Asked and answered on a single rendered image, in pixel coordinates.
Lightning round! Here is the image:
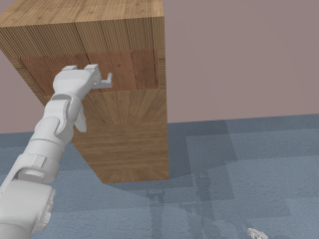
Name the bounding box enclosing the left robot hand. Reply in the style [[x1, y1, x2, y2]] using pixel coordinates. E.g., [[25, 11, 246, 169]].
[[53, 64, 102, 132]]

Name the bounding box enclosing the handle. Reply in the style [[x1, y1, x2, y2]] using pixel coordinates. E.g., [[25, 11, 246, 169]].
[[92, 73, 113, 89]]

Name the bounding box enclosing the left robot forearm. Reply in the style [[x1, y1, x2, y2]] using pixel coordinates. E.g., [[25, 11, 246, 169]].
[[0, 91, 82, 199]]

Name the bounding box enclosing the right robot hand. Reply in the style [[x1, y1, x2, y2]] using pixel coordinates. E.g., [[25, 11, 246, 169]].
[[247, 228, 268, 239]]

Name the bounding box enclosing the cabinet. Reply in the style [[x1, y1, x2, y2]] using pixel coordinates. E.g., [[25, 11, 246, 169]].
[[0, 0, 169, 184]]

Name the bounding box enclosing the robot left upper arm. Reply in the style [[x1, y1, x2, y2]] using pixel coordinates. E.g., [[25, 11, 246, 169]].
[[0, 178, 57, 239]]

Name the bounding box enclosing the drawer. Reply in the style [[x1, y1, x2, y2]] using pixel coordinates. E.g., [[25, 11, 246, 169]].
[[17, 48, 160, 97]]

